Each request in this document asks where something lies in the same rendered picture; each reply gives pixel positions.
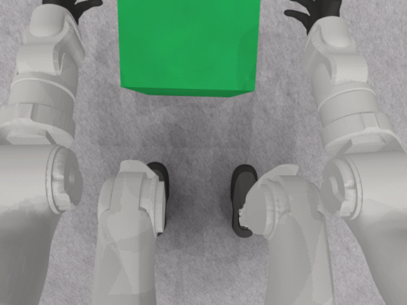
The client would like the carton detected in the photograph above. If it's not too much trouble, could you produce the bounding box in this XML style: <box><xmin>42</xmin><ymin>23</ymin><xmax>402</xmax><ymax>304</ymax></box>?
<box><xmin>117</xmin><ymin>0</ymin><xmax>261</xmax><ymax>97</ymax></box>

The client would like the robot right hand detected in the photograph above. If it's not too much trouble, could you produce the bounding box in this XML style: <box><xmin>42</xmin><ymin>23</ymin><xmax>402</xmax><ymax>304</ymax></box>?
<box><xmin>284</xmin><ymin>0</ymin><xmax>342</xmax><ymax>35</ymax></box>

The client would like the robot right thigh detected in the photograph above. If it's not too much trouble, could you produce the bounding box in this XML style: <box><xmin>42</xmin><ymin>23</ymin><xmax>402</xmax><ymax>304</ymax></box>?
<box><xmin>253</xmin><ymin>175</ymin><xmax>336</xmax><ymax>305</ymax></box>

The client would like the robot left foot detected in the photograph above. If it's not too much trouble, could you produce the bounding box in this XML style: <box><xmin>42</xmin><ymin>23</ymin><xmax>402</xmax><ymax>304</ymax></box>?
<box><xmin>147</xmin><ymin>162</ymin><xmax>169</xmax><ymax>236</ymax></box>

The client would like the right robot forearm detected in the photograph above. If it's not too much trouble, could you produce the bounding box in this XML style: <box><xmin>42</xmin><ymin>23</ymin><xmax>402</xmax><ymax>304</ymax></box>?
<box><xmin>301</xmin><ymin>16</ymin><xmax>407</xmax><ymax>156</ymax></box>

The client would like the left robot upper arm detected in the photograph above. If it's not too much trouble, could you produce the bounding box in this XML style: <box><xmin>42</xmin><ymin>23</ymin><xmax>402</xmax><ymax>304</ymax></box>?
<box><xmin>0</xmin><ymin>144</ymin><xmax>83</xmax><ymax>305</ymax></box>

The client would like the robot left hand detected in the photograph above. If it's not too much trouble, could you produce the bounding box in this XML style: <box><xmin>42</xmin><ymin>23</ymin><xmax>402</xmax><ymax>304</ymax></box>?
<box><xmin>42</xmin><ymin>0</ymin><xmax>103</xmax><ymax>25</ymax></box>

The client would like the left robot forearm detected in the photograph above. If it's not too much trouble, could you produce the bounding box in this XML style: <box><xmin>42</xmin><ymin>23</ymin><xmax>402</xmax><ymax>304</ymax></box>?
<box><xmin>0</xmin><ymin>4</ymin><xmax>85</xmax><ymax>148</ymax></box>

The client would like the right robot upper arm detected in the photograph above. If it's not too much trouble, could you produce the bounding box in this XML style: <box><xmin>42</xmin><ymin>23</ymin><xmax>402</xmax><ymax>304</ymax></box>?
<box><xmin>320</xmin><ymin>151</ymin><xmax>407</xmax><ymax>305</ymax></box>

